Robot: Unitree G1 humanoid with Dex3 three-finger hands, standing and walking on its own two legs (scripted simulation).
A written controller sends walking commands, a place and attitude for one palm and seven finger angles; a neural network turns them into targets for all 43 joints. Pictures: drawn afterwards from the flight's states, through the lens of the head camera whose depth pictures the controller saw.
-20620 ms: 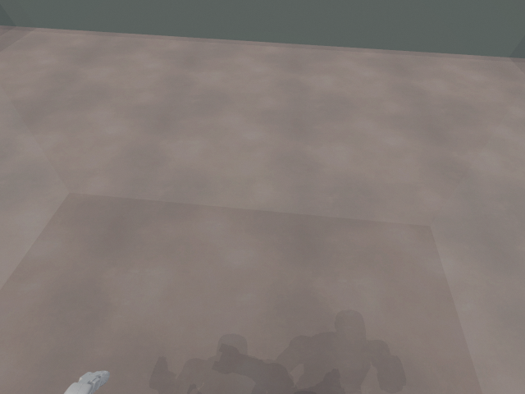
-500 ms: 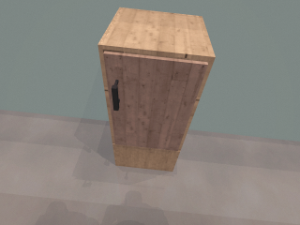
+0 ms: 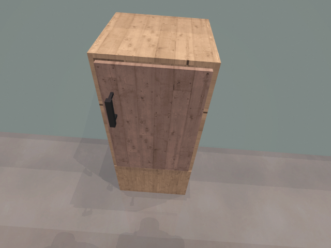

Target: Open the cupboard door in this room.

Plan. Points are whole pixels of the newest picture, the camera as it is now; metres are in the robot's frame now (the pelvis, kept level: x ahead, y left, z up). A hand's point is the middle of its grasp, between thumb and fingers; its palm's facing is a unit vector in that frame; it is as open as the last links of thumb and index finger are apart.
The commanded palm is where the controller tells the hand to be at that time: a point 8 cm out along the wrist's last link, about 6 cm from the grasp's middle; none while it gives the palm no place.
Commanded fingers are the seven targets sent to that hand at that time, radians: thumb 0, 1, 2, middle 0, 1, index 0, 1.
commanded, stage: look again from close up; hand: left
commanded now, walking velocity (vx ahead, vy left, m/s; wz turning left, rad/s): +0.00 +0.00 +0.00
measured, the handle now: (112, 109) +0.57 +0.22 -0.02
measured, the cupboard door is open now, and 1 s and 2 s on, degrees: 0 0 0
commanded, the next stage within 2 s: shuffle to correct the standing spot in 0.22 s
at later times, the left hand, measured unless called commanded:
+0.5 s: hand out of the picture -0.08 +0.18 -0.17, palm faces +0.05 -0.99 -0.16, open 7.4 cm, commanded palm none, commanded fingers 0.00 0.90 0.90 -0.20 -0.30 -0.20 -0.30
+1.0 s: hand out of the picture +0.10 +0.23 -0.16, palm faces -0.04 -0.98 -0.18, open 7.3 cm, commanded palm none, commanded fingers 0.00 0.90 0.90 -0.20 -0.30 -0.20 -0.30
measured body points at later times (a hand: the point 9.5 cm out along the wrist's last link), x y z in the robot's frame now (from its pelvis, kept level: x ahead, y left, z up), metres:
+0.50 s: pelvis -0.03 +0.03 +0.01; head -0.06 +0.03 +0.46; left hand -0.08 +0.24 -0.15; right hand -0.06 -0.20 -0.15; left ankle -0.03 +0.10 -0.73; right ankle -0.03 -0.09 -0.73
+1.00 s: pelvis +0.03 +0.05 +0.02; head +0.04 +0.07 +0.47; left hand +0.10 +0.28 -0.14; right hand -0.10 -0.10 -0.13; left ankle -0.03 +0.10 -0.73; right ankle +0.12 -0.10 -0.67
